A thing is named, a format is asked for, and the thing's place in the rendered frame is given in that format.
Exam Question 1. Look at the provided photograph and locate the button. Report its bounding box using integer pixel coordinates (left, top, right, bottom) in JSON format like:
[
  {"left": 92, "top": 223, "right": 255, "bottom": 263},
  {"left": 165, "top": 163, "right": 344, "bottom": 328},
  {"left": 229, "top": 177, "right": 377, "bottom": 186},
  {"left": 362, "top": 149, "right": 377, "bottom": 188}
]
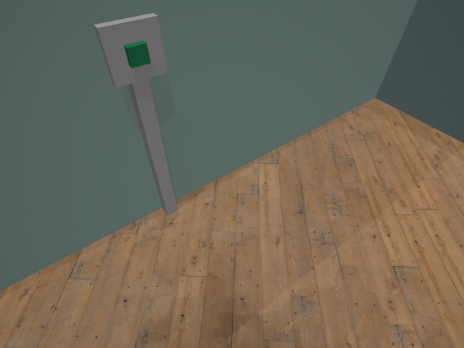
[{"left": 124, "top": 41, "right": 151, "bottom": 68}]

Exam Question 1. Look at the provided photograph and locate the panel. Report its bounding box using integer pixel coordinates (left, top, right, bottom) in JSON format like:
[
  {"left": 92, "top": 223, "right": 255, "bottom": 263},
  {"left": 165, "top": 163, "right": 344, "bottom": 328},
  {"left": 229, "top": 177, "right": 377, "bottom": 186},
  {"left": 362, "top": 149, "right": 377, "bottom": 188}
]
[{"left": 94, "top": 13, "right": 177, "bottom": 215}]

